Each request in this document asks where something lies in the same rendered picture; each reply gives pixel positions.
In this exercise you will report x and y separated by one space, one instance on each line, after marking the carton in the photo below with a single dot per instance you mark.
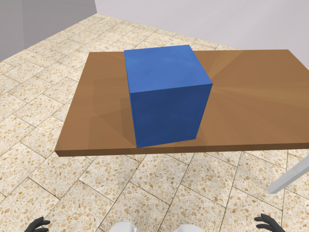
169 90

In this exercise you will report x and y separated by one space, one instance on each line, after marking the robot left hand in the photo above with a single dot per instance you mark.
36 223

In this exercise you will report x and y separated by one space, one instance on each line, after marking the robot right hand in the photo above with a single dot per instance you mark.
273 225

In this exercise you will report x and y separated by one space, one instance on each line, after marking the table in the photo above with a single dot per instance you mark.
259 100

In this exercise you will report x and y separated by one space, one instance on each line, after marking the left robot thigh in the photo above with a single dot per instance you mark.
123 227

